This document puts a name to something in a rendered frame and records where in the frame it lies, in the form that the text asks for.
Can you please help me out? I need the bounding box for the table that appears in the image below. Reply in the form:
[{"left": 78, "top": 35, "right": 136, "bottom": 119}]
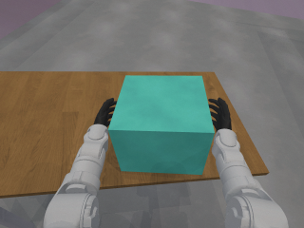
[{"left": 0, "top": 71, "right": 270, "bottom": 228}]

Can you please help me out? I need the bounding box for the robot right forearm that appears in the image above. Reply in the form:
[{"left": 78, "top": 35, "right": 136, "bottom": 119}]
[{"left": 211, "top": 128, "right": 289, "bottom": 228}]

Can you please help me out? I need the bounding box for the carton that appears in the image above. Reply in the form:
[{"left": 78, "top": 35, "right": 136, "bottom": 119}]
[{"left": 108, "top": 75, "right": 215, "bottom": 175}]

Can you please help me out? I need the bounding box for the right robot upper arm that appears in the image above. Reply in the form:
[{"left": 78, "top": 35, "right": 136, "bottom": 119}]
[{"left": 224, "top": 195, "right": 289, "bottom": 228}]

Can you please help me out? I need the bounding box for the robot right hand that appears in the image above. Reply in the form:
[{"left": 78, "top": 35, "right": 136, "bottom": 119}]
[{"left": 208, "top": 97, "right": 232, "bottom": 132}]

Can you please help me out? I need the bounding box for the left robot upper arm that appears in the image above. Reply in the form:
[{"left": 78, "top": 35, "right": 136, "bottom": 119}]
[{"left": 45, "top": 193, "right": 100, "bottom": 228}]

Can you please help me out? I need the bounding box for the robot left forearm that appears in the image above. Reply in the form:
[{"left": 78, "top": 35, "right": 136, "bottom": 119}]
[{"left": 43, "top": 123, "right": 108, "bottom": 228}]

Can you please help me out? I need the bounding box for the robot left hand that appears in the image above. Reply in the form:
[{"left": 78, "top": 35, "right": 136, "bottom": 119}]
[{"left": 94, "top": 98, "right": 117, "bottom": 127}]

